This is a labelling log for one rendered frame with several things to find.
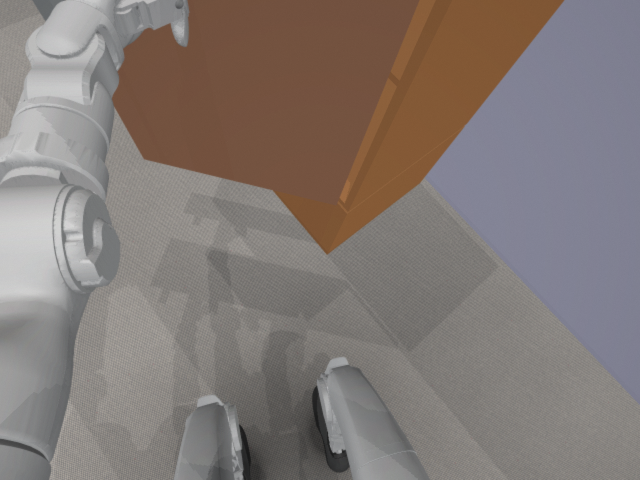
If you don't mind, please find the handle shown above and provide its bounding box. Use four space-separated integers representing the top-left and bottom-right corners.
32 0 66 22

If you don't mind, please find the right robot foot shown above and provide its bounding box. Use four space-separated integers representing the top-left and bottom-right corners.
312 386 350 472

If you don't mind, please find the cupboard door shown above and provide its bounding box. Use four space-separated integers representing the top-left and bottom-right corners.
112 0 419 205

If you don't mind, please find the robot left hand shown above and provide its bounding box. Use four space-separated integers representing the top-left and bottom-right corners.
74 0 189 49

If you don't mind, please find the left robot forearm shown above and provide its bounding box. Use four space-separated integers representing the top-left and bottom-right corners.
0 0 124 203

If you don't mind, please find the left robot thigh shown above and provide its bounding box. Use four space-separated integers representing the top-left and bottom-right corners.
174 402 242 480

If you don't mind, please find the robot left upper arm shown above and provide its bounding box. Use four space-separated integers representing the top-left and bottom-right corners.
0 184 120 480

